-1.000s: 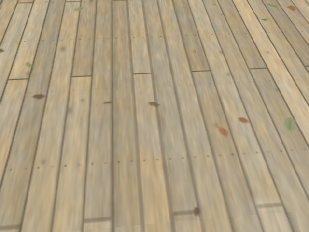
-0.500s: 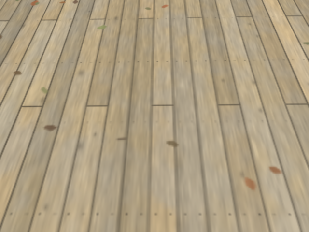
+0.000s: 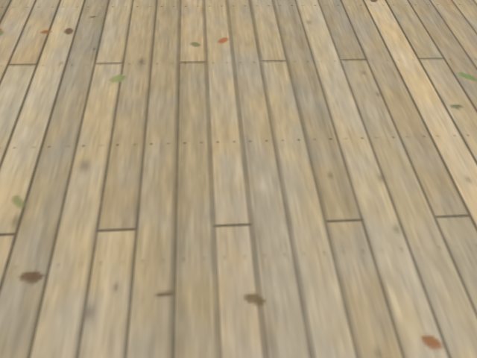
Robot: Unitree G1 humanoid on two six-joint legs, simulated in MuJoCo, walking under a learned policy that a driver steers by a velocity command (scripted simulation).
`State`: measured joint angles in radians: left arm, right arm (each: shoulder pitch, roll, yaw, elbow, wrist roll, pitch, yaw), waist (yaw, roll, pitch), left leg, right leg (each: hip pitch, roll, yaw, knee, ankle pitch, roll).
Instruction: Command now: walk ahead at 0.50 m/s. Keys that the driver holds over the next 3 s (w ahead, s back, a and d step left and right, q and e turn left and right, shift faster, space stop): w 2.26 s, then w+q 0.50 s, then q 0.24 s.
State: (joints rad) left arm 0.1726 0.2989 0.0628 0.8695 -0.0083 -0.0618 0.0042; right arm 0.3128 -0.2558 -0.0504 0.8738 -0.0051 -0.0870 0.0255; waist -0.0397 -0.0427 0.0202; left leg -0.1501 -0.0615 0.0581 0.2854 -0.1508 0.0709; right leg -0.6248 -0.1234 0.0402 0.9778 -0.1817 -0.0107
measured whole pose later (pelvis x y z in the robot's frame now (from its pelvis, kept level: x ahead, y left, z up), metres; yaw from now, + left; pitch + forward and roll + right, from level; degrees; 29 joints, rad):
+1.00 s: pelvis +0.57 +0.00 -0.01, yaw +0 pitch +1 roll +0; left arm 0.24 0.28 0.06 0.95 -0.02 -0.08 0.00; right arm 0.22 -0.25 -0.06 0.90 -0.01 -0.09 0.03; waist -0.01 -0.03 0.03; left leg -0.27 -0.04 0.06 0.40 -0.15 0.07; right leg -0.47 -0.07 0.02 1.12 -0.33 -0.04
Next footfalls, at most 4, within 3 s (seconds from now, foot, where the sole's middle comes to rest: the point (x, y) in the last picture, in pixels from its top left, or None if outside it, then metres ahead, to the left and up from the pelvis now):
0.30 right None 0.35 -0.15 -0.79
0.82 left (202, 305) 0.65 0.09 -0.79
1.38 right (273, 218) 0.96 -0.15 -0.79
1.92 left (204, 153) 1.27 0.09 -0.78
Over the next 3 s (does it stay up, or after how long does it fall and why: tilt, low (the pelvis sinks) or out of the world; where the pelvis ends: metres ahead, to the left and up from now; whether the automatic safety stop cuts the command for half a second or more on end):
stays up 1.67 0.02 -0.03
